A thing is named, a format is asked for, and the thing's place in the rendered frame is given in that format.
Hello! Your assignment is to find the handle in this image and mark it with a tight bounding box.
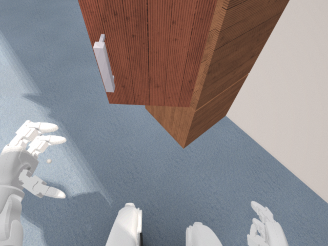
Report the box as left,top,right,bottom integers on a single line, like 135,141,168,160
93,34,115,92

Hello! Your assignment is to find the right robot hand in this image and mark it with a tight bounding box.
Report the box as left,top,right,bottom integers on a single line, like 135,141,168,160
247,201,289,246

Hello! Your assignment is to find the cupboard door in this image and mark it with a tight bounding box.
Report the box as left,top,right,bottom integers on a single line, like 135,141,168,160
78,0,217,107

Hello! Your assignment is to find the robot left forearm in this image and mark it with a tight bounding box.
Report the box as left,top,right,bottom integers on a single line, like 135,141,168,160
0,185,25,246

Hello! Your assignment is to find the left robot hand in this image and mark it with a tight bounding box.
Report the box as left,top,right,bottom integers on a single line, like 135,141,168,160
0,120,67,198

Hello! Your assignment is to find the robot left thigh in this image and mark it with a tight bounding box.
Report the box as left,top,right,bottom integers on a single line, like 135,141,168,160
106,207,142,246

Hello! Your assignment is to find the robot right thigh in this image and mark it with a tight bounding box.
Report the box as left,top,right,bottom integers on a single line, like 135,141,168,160
186,224,222,246

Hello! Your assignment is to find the robot thigh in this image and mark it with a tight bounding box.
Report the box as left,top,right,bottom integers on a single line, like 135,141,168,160
106,207,142,246
186,224,222,246

